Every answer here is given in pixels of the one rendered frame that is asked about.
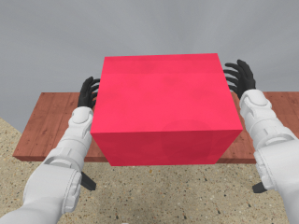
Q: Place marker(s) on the robot right upper arm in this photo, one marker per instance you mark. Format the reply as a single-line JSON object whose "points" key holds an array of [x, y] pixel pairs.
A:
{"points": [[278, 168]]}

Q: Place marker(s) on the robot right hand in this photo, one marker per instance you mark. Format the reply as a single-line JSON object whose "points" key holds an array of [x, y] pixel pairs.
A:
{"points": [[244, 80]]}

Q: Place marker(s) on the robot left hand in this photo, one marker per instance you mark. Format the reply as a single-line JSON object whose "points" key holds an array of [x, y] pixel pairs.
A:
{"points": [[86, 94]]}

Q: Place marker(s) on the table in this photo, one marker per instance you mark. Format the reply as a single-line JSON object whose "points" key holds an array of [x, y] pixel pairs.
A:
{"points": [[49, 121]]}

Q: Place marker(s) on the carton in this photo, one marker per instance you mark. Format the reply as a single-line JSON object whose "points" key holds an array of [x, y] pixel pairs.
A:
{"points": [[172, 109]]}

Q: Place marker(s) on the robot left upper arm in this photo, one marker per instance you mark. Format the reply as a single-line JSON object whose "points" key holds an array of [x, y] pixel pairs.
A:
{"points": [[53, 191]]}

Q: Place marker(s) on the left robot forearm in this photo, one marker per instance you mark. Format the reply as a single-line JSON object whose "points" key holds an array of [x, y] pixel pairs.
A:
{"points": [[73, 146]]}

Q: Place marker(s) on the right robot forearm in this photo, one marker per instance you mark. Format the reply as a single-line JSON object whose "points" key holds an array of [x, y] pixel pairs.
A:
{"points": [[261, 121]]}

